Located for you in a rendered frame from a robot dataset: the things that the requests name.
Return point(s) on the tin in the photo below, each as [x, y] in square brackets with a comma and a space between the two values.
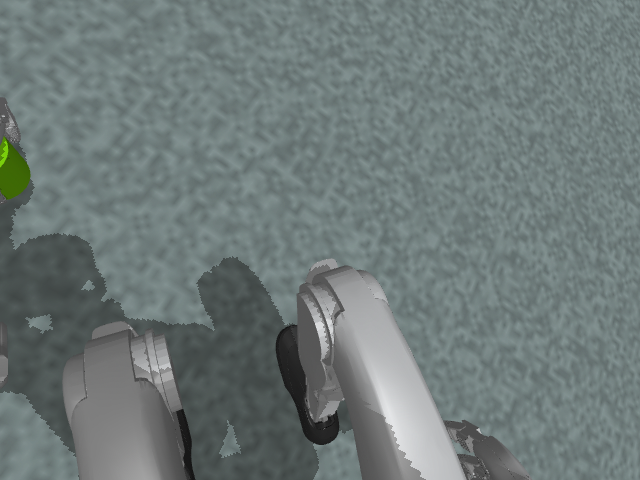
[14, 171]

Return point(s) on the right robot foot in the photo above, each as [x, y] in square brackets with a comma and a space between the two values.
[293, 375]

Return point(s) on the left robot foot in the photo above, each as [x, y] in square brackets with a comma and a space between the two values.
[186, 437]

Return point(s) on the right robot hand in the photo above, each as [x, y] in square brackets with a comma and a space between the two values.
[493, 460]

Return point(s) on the left robot hand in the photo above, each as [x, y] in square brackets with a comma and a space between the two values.
[9, 129]

